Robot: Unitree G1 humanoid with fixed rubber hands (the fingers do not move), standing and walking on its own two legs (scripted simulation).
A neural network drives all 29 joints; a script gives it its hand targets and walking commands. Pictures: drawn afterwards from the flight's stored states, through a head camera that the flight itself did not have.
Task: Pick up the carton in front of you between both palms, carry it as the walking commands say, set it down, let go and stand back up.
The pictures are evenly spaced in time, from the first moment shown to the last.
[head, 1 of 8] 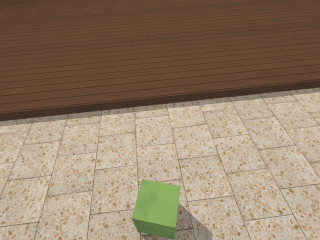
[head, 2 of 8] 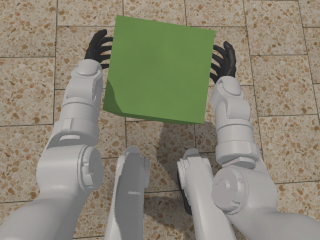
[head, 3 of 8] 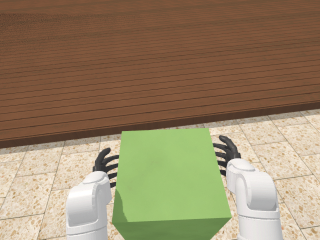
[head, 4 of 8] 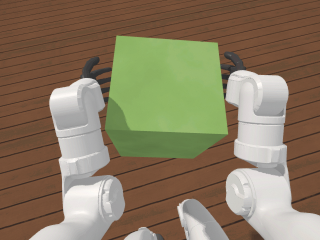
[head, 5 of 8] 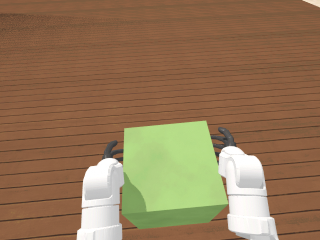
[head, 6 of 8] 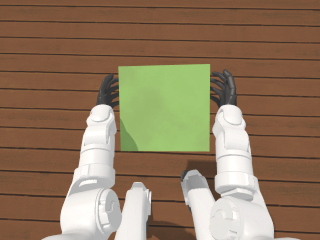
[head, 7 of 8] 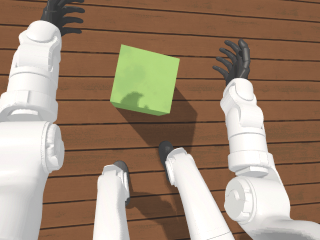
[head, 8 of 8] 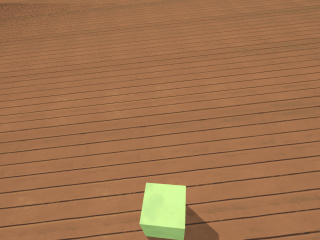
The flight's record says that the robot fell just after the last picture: no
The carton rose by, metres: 0.83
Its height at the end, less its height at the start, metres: +0.09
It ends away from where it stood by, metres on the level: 3.37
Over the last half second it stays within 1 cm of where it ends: yes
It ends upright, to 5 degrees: yes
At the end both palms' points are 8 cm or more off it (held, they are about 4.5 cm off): yes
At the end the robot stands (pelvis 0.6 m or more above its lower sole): yes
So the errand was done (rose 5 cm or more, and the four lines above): yes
